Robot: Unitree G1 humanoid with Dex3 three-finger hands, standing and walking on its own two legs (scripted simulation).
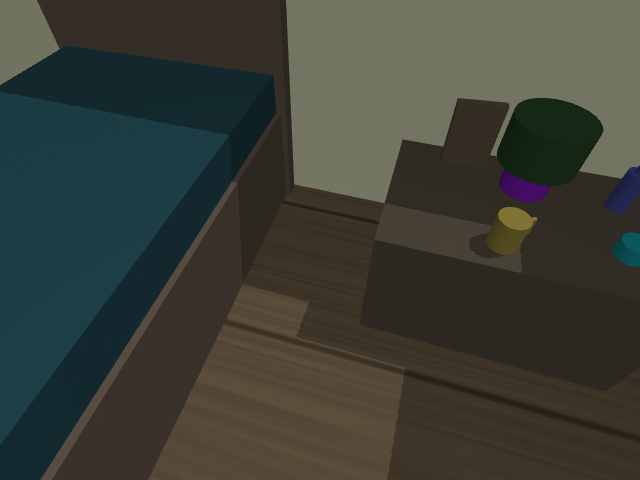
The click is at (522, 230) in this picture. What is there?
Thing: mug
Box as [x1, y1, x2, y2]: [486, 207, 536, 254]
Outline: 505,207 499,211 486,237 486,243 492,250 498,253 511,254 517,249 524,236 529,232 536,220 536,217 531,218 526,212 518,208
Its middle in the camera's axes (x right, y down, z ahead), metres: +0.51 -0.03 +1.04
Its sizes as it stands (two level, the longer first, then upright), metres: 0.117 0.083 0.097
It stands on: a support 0.46 m high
